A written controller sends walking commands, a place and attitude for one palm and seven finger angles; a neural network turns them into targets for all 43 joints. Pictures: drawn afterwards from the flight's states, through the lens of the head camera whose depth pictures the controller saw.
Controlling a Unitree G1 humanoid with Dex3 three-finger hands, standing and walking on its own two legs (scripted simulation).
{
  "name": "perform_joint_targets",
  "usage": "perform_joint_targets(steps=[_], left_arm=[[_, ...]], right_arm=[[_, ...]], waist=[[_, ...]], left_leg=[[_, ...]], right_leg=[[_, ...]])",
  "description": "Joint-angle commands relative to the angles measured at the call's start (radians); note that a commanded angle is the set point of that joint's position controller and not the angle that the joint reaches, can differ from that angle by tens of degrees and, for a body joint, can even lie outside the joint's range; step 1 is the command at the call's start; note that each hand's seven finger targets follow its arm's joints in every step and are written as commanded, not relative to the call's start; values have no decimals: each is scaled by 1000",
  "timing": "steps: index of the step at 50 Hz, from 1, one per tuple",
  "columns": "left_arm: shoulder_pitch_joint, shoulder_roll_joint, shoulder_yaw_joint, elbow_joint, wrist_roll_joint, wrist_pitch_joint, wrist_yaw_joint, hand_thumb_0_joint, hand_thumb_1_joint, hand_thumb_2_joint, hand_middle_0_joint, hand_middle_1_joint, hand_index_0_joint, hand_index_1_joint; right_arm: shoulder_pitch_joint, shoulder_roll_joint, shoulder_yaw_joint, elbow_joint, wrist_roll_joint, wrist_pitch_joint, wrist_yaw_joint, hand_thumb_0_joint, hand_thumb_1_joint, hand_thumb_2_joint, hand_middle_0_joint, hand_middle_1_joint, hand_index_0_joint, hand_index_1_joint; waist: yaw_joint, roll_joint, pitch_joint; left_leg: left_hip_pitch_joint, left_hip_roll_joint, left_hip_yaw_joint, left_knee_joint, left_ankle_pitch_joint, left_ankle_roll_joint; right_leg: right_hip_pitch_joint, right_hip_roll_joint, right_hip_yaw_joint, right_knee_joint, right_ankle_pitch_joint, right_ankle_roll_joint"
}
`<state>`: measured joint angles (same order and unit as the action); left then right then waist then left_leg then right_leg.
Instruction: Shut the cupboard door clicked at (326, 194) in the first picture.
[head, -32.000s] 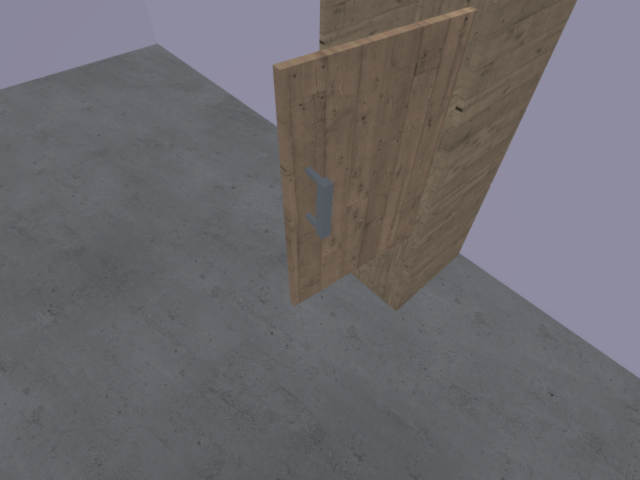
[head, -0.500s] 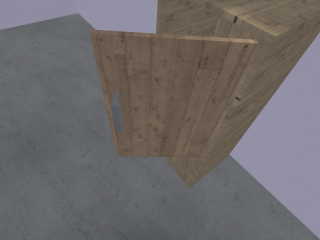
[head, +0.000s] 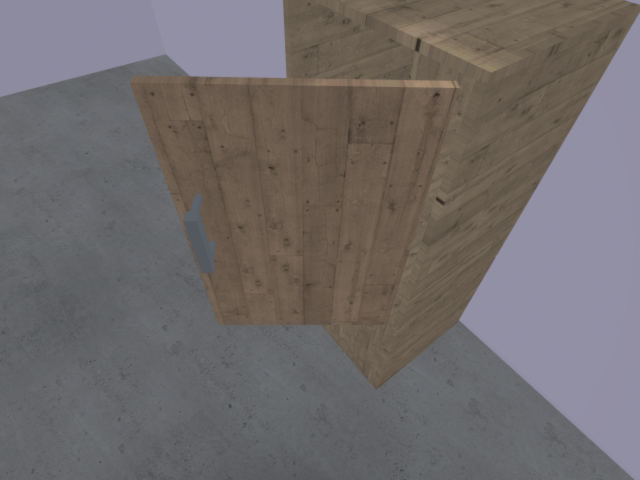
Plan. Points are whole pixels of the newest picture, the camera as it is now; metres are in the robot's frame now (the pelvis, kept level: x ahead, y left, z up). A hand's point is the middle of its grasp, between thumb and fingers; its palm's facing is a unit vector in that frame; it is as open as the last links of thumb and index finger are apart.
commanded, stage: come to a stop and stand still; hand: left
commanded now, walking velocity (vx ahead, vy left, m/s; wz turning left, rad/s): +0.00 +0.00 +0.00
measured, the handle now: (202, 235) +0.47 +0.21 +0.00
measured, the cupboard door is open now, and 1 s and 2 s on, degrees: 53 53 53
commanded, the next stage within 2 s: look again from close up in 0.34 s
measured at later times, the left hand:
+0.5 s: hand out of the picture +0.00 +0.17 -0.18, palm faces +0.02 -0.98 -0.18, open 7.4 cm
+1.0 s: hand out of the picture +0.00 +0.26 -0.18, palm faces -0.06 -0.97 -0.25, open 7.4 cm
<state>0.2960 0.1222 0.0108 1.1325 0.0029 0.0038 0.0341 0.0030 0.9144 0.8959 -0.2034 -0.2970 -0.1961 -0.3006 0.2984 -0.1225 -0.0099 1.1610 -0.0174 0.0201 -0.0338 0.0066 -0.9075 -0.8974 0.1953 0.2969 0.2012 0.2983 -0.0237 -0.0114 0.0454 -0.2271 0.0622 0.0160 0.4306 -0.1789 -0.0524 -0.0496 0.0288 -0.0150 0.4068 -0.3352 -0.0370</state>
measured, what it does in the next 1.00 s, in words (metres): shifts its weight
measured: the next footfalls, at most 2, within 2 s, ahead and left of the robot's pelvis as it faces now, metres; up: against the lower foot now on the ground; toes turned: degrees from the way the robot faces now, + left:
none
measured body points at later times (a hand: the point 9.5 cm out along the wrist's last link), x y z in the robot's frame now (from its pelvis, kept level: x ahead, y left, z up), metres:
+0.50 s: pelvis +0.02 +0.02 +0.00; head +0.04 +0.02 +0.45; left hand +0.00 +0.23 -0.17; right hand +0.05 -0.22 -0.16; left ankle +0.03 +0.15 -0.74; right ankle -0.07 -0.09 -0.74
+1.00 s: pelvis -0.02 +0.07 -0.01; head +0.00 +0.07 +0.44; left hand +0.00 +0.31 -0.16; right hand +0.00 -0.17 -0.16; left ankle +0.03 +0.15 -0.74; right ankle -0.07 -0.09 -0.74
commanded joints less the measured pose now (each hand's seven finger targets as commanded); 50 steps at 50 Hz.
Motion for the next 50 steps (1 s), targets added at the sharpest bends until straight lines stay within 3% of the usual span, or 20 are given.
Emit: perform_joint_targets(steps=[1, 7, 10, 21, 22, 23, 24, 25, 26, 27, 28, 29, 30, 31, 33, 34, 36, 39, 44, 50], left_arm=[[77, 95, 15, -20, 4, -11, 10, 0, 900, 900, -200, -300, -200, -300], [102, 91, 18, -12, 6, -11, 13, 0, 900, 900, -200, -300, -200, -300], [110, 87, 17, -10, 9, -8, 14, 0, 900, 900, -200, -300, -200, -300], [97, 100, 15, -18, 8, -6, 11, 0, 900, 900, -200, -300, -200, -300], [183, 138, 14, -13, 26, -60, 52, 0, 900, 900, -200, -300, -200, -300], [120, 182, 28, -68, 30, -70, 48, 0, 900, 900, -200, -300, -200, -300], [97, 180, 22, -84, 26, -73, 43, 0, 900, 900, -200, -300, -200, -300], [85, 174, 25, -105, 24, -75, 41, 0, 900, 900, -200, -300, -200, -300], [102, 174, 22, -117, 15, -73, 38, 0, 900, 900, -200, -300, -200, -300], [109, 156, 20, -122, 11, -67, 37, 0, 900, 900, -200, -300, -200, -300], [104, 143, 17, -126, 8, -54, 35, 0, 900, 900, -200, -300, -200, -300], [99, 131, 13, -130, 10, -41, 34, 0, 900, 900, -200, -300, -200, -300], [99, 123, 9, -133, 14, -33, 31, 0, 900, 900, -200, -300, -200, -300], [93, 132, 5, -136, 15, -26, 27, 0, 900, 900, -200, -300, -200, -300], [79, 143, 1, -146, 17, -14, 21, 0, 900, 900, -200, -300, -200, -300], [73, 148, 2, -147, 16, -11, 19, 0, 900, 900, -200, -300, -200, -300], [65, 159, 1, -153, 14, -11, 15, 0, 900, 900, -200, -300, -200, -300], [59, 171, -2, -157, 15, -5, 9, 0, 900, 900, -200, -300, -200, -300], [63, 188, -3, -150, 15, -10, 4, 0, 900, 900, -200, -300, -200, -300], [67, 205, -3, -127, 17, -19, 2, 0, 900, 900, -200, -300, -200, -300]], right_arm=[[48, -96, -16, -27, 6, -16, -9, 0, -900, -900, 200, 300, 200, 300], [26, -98, -17, -35, 8, -19, -17, 0, -900, -900, 200, 300, 200, 300], [9, -99, -17, -38, 10, -16, -18, 0, -900, -900, 200, 300, 200, 300], [-17, -122, -17, -51, 8, -19, -18, 0, -900, -900, 200, 300, 200, 300], [-139, -138, -19, -138, 17, -46, -3, 0, -900, -900, 200, 300, 200, 300], [-57, -81, -14, -174, 10, -45, 7, 0, -900, -900, 200, 300, 200, 300], [-16, -85, -17, -174, 10, -48, 7, 0, -900, -900, 200, 300, 200, 300], [28, -95, -16, -172, 4, -56, 9, 0, -900, -900, 200, 300, 200, 300], [47, -119, -17, -171, 5, -61, 8, 0, -900, -900, 200, 300, 200, 300], [46, -144, -23, -173, 6, -61, 2, 0, -900, -900, 200, 300, 200, 300], [34, -153, -23, -179, 9, -55, -2, 0, -900, -900, 200, 300, 200, 300], [11, -150, -20, -189, 10, -48, -4, 0, -900, -900, 200, 300, 200, 300], [-16, -143, -15, -197, 8, -44, -2, 0, -900, -900, 200, 300, 200, 300], [-25, -144, -13, -207, 7, -40, 2, 0, -900, -900, 200, 300, 200, 300], [-20, -158, -12, -212, 4, -40, 9, 0, -900, -900, 200, 300, 200, 300], [-29, -167, -16, -213, 3, -37, 11, 0, -900, -900, 200, 300, 200, 300], [-35, -178, -18, -215, 2, -39, 14, 0, -900, -900, 200, 300, 200, 300], [-42, -196, -21, -213, 1, -36, 18, 0, -900, -900, 200, 300, 200, 300], [-44, -210, -21, -203, 2, -40, 20, 0, -900, -900, 200, 300, 200, 300], [-46, -216, -22, -177, 8, -49, 18, 0, -900, -900, 200, 300, 200, 300]], waist=[[10, -28, 43], [13, -9, 20], [17, -24, 49], [18, -4, 24], [62, 33, 16], [-8, -16, -26], [-15, -51, -78], [-20, -25, -136], [-15, -27, -176], [-6, 5, -165], [3, 46, -115], [15, 63, -47], [29, 65, 34], [26, 48, 65], [23, 73, 67], [25, 40, 56], [27, 23, 37], [31, 46, 49], [34, 37, 20], [33, 23, -3]], left_leg=[[73, 31, -16, -3, 157, 42], [90, 35, -7, 21, 213, 44], [96, 37, -6, 19, 197, 46], [120, 40, -16, 14, 249, 51], [72, 23, 52, 276, 262, 40], [-80, -25, 24, 248, -83, 62], [-82, -29, 34, 180, -129, 74], [-37, -42, 48, 115, 3, 72], [37, -20, 20, 134, 206, 93], [84, 20, -3, 166, 376, 108], [81, 46, -24, 166, 426, 116], [43, 62, -54, 138, 381, 118], [-19, 57, -63, 109, 291, 117], [-38, 45, -69, 84, 190, 110], [-49, 42, -92, 28, 74, 113], [-51, 46, -100, 13, 15, 114], [-48, 40, -104, -15, -53, 114], [-63, 51, -132, -89, -209, 114], [-41, 52, -126, -111, -205, 113], [9, 52, -100, -92, -91, 115]], right_leg=[[-133, -134, 93, -107, 324, -6], [-94, -133, 82, -77, 469, 2], [-112, -130, 79, -89, 448, 7], [-85, -129, 74, -80, 451, 8], [-175, -190, 180, -82, 970, 88], [-17, -219, 155, 32, 1114, 33], [22, -201, 128, 94, 1087, -13], [68, -182, 94, 170, 1140, -21], [32, -149, 79, 210, 1027, -10], [-42, -128, 69, 204, 860, -1], [-101, -110, 53, 167, 629, 4], [-143, -90, 52, 116, 394, 2], [-168, -82, 65, 70, 279, -3], [-191, -80, 72, 50, 192, -8], [-199, -71, 65, 45, 57, -2], [-201, -62, 58, 47, 9, 2], [-196, -70, 63, 44, -15, 4], [-217, -66, 58, 49, -69, 8], [-210, -79, 66, 36, -36, 8], [-201, -93, 80, 11, 35, 10]])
